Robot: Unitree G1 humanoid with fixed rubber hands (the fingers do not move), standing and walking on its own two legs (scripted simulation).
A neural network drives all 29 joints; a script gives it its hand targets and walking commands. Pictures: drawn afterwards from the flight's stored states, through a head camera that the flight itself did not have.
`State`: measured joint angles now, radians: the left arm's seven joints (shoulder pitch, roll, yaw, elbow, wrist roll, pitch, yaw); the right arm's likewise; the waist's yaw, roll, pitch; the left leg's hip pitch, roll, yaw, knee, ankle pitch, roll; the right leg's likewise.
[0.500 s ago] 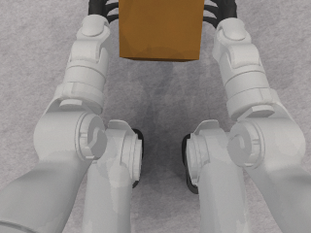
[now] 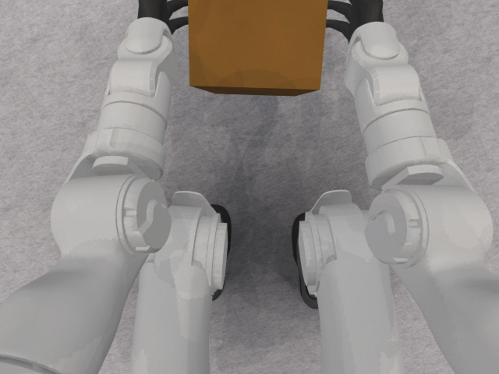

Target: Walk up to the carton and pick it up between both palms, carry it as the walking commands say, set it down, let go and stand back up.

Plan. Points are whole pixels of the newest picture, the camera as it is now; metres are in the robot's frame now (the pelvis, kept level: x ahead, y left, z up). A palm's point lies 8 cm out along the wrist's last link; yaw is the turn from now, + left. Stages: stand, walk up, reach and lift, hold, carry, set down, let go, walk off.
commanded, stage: set down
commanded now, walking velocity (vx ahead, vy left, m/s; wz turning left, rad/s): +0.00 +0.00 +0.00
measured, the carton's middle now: (256, 40) +0.53 +0.01 -0.24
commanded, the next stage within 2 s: let go in 1.94 s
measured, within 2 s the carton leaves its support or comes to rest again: neither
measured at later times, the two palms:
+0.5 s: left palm (145, 43) +0.51 +0.16 -0.18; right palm (394, 35) +0.52 -0.16 -0.17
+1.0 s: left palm out of the picture +0.53 +0.17 -0.07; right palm out of the picture +0.53 -0.15 -0.06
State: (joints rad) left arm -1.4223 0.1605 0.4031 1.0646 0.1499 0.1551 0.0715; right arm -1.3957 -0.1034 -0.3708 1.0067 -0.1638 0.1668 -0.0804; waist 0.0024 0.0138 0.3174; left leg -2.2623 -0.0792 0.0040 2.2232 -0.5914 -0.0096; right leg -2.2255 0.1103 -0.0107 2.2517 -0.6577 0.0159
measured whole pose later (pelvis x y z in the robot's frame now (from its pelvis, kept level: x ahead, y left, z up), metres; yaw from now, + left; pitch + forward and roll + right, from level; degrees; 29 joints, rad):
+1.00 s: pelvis +0.00 +0.00 +0.06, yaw +0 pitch +42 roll -1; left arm -1.28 0.25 0.22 0.96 -0.08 0.11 0.14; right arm -1.27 -0.22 -0.19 0.93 0.07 0.11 -0.14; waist -0.01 0.00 0.13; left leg -2.18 -0.08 -0.01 1.99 -0.54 -0.01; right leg -2.15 0.11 0.01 2.01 -0.60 0.02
